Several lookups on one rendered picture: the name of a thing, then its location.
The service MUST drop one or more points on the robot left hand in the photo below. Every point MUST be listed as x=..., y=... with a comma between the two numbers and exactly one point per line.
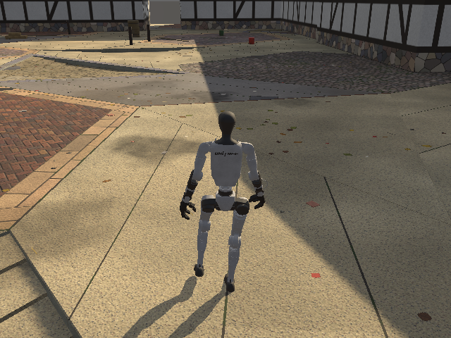
x=184, y=210

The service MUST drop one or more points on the right robot forearm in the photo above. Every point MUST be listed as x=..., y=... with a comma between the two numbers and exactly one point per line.
x=258, y=186

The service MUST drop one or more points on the right robot thigh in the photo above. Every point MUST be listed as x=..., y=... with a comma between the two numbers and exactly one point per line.
x=239, y=216

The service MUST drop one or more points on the left robot forearm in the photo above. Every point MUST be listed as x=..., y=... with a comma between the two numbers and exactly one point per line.
x=190, y=188

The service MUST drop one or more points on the right robot upper arm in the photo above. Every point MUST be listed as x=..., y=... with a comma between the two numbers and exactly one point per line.
x=251, y=158

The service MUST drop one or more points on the robot right hand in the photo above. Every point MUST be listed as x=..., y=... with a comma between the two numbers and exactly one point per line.
x=255, y=198

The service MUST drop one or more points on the humanoid robot torso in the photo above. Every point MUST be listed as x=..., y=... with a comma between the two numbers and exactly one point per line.
x=226, y=162

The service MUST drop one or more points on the left robot upper arm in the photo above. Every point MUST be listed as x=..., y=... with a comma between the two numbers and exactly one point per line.
x=203, y=149

